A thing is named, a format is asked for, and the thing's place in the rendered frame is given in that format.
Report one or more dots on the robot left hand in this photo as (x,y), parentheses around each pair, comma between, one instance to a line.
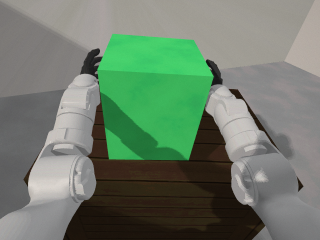
(89,62)

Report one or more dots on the carton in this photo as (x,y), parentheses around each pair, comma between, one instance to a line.
(153,93)

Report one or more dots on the left robot upper arm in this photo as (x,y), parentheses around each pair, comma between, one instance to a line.
(57,187)

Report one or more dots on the left robot forearm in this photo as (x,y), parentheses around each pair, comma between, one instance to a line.
(72,132)

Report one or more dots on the right robot upper arm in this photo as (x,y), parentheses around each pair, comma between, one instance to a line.
(268,184)

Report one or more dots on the right robot forearm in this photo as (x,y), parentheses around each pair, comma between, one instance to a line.
(238,128)

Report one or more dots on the pedestal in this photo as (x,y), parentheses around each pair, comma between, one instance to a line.
(165,199)

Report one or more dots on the robot right hand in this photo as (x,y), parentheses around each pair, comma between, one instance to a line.
(217,80)

